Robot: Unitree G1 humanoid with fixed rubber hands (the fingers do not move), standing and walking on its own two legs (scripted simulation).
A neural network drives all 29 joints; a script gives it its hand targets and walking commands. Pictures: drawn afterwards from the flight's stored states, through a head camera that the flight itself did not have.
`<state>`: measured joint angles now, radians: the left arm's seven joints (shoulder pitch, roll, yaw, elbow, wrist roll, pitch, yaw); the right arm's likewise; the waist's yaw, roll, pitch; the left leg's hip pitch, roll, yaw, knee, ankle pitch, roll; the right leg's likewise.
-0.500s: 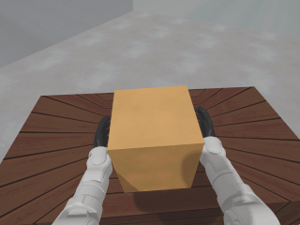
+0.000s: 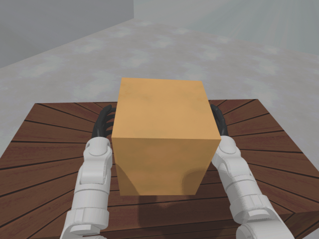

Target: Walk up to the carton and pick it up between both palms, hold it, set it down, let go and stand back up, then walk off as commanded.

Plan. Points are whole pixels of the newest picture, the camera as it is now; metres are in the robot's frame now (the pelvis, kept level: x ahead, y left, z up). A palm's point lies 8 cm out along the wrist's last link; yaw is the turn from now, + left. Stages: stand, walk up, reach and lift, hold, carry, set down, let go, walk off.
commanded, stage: reach and lift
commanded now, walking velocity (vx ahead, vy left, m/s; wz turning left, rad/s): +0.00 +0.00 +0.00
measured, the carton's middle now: (160, 139) +0.37 -0.02 +0.09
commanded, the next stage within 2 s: hold in 1.24 s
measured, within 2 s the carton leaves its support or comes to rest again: neither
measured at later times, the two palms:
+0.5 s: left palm (98, 129) +0.36 +0.14 +0.15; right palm (221, 132) +0.34 -0.16 +0.14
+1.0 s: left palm (94, 125) +0.35 +0.14 +0.17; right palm (219, 128) +0.35 -0.16 +0.15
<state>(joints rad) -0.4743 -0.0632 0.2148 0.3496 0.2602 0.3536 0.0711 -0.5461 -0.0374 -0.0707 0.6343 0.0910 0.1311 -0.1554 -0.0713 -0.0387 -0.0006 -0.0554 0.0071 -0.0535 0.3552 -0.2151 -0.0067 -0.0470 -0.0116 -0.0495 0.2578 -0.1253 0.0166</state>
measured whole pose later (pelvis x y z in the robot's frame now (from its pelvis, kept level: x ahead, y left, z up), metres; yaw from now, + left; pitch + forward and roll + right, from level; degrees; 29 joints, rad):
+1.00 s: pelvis +0.00 +0.00 +0.00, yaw +0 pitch -8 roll -1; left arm -0.51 -0.06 0.24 0.12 0.33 0.59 -0.01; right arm -0.56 -0.03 -0.04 0.49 0.14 0.25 -0.19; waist -0.08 -0.04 0.05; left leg 0.01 0.01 -0.06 0.35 -0.22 -0.01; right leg 0.02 -0.01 -0.05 0.25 -0.13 0.01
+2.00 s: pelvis -0.01 -0.01 +0.00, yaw +0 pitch -9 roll -1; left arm -0.58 -0.05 0.28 0.13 0.35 0.66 -0.04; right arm -0.66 -0.04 -0.03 0.55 0.17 0.31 -0.20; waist -0.08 -0.04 0.04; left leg 0.02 0.01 -0.06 0.34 -0.20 -0.01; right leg 0.02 -0.01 -0.06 0.25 -0.12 0.01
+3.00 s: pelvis -0.01 +0.00 +0.00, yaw +0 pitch -9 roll -1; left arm -0.57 -0.05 0.27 0.12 0.36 0.67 -0.04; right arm -0.65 -0.04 -0.03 0.53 0.17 0.30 -0.21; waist -0.08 -0.04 0.05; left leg 0.02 0.01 -0.06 0.34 -0.21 -0.01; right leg 0.03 -0.01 -0.06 0.25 -0.12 0.01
